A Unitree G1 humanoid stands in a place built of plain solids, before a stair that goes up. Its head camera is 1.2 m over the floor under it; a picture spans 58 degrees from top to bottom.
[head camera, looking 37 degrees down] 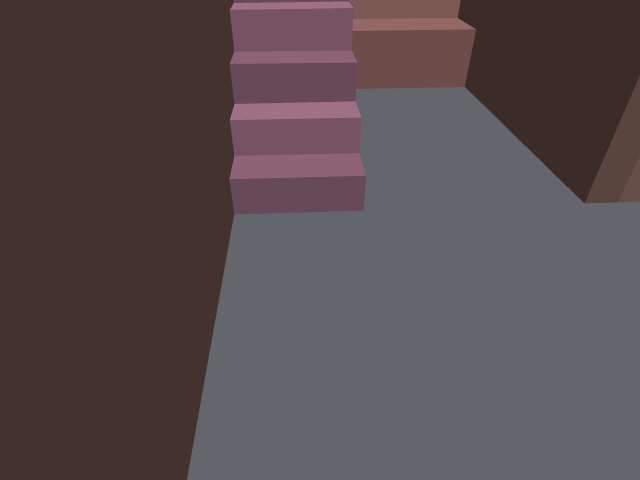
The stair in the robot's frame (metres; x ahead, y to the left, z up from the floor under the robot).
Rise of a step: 0.20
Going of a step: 0.24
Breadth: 0.65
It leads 3 degrees to the left of straight ahead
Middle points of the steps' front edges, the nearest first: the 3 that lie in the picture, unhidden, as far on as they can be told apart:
1.82 0.10 0.20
2.07 0.12 0.39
2.30 0.13 0.59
